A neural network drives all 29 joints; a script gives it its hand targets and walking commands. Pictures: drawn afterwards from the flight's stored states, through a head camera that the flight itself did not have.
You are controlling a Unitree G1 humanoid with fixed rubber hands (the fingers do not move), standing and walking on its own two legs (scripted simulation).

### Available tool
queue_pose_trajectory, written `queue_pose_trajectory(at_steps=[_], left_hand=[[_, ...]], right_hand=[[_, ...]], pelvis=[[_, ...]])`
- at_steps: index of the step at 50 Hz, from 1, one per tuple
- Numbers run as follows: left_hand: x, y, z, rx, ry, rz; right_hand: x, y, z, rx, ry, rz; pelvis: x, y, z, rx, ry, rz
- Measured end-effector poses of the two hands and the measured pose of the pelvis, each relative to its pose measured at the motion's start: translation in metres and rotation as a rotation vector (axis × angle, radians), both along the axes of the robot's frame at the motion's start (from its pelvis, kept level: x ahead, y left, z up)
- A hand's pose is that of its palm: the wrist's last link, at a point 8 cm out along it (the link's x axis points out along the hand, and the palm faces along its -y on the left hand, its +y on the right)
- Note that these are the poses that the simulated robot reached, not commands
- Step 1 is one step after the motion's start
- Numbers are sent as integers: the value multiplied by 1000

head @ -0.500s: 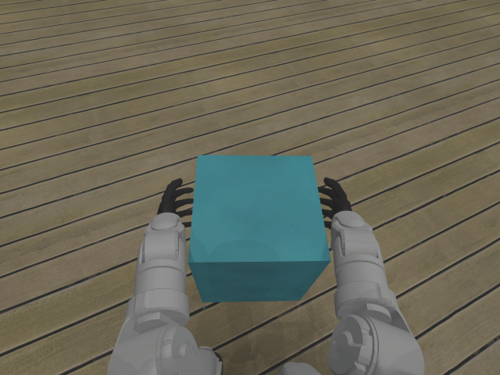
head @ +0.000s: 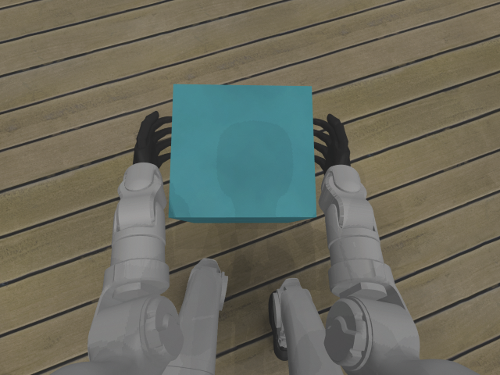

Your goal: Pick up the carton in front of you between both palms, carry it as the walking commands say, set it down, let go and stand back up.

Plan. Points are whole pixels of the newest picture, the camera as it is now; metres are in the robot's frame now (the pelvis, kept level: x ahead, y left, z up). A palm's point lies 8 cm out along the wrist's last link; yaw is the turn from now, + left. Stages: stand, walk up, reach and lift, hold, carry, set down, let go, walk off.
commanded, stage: set down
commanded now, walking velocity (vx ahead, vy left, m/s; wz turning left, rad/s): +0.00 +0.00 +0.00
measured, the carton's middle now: (242, 167) +0.43 +0.06 -0.15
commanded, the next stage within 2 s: none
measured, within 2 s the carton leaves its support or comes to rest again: neither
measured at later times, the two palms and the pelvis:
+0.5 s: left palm (156, 171) +0.42 +0.24 -0.23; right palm (297, 167) +0.47 -0.05 -0.22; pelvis -0.03 +0.01 -0.12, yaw -3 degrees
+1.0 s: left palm (162, 180) +0.43 +0.26 -0.38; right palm (276, 170) +0.50 -0.03 -0.37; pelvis -0.05 +0.01 -0.22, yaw -5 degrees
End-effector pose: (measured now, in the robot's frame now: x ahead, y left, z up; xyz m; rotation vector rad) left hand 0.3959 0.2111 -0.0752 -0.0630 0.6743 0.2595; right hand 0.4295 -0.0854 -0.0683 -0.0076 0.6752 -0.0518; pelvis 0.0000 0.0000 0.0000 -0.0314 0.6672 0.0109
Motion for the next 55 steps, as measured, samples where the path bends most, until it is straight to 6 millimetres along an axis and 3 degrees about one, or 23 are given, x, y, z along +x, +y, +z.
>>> queue_pose_trajectory(at_steps=[15, 32, 48, 55], left_hand=[[17, 20, -93, 14, 19, 5], [28, 39, -196, 17, 43, 40], [39, 53, -292, 44, 86, 55], [42, 52, -312, 56, 115, 43]], right_hand=[[22, 20, -94, -26, 14, 39], [48, 42, -194, -43, 32, 93], [68, 56, -294, -54, 66, 146], [71, 54, -322, -51, 89, 162]], pelvis=[[-16, 7, -72, -26, 132, -8], [-41, 11, -155, -36, 151, -26], [-52, 7, -214, -23, 124, -57], [-48, 8, -226, 0, 106, -87]])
